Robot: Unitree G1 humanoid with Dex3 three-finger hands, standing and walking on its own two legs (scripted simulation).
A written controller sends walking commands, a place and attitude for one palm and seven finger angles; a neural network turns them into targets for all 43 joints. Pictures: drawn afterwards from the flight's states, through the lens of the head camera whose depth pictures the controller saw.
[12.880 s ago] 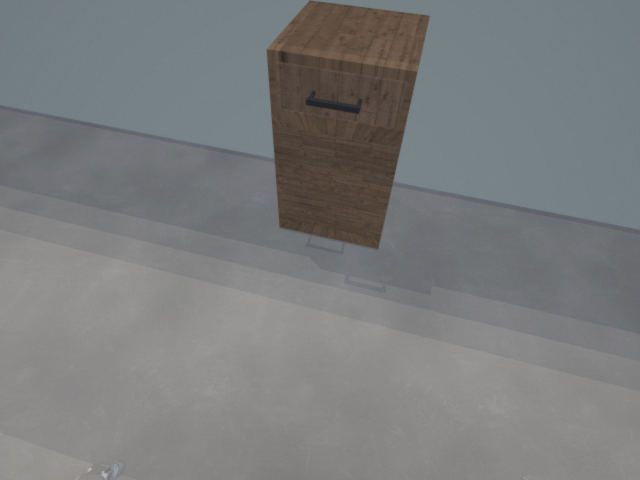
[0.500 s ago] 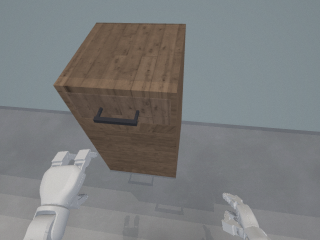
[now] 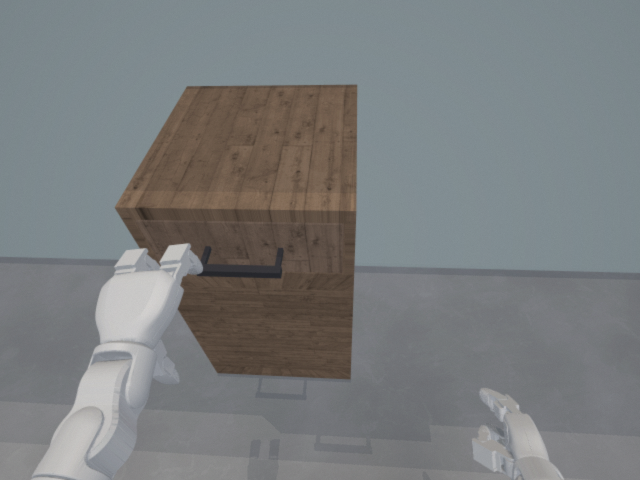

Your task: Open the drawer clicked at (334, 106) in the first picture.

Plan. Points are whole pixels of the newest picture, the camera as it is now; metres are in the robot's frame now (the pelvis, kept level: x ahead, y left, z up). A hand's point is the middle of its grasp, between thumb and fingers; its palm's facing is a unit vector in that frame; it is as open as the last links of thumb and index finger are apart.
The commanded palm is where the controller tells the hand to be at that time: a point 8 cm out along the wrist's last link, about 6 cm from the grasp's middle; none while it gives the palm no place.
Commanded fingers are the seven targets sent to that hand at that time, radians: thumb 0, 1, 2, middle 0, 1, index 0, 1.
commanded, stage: raise the hand with hooked fingers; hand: left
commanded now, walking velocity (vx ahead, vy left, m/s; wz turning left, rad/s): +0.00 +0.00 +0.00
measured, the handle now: (241, 262) +0.50 +0.22 -0.11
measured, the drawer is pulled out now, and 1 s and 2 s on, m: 0.00 0.00 0.00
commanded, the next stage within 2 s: move the hooked fingers above the handle in 0.56 s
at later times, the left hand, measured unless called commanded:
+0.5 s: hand (123, 311) +0.28 +0.28 +0.08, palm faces +0.04 -0.08 -1.00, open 13.8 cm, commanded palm +0.25 +0.28 +0.14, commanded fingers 0.00 -0.50 0.30 -0.30 -1.20 -0.30 -1.20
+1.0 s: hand (149, 302) +0.31 +0.27 +0.05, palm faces -0.02 -0.06 -1.00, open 13.8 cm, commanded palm +0.29 +0.27 +0.11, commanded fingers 0.00 -0.50 0.30 -0.30 -1.20 -0.30 -1.20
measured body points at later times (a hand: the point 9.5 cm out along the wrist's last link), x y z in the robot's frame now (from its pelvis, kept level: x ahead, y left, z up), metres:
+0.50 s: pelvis -0.02 +0.03 +0.01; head +0.01 +0.01 +0.46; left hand +0.27 +0.28 +0.13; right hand +0.15 -0.19 -0.11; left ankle -0.04 +0.09 -0.73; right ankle -0.01 -0.09 -0.73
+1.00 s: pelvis -0.02 +0.00 +0.00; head +0.02 -0.02 +0.45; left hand +0.30 +0.27 +0.10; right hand +0.17 -0.23 -0.11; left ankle -0.04 +0.09 -0.73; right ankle -0.01 -0.09 -0.73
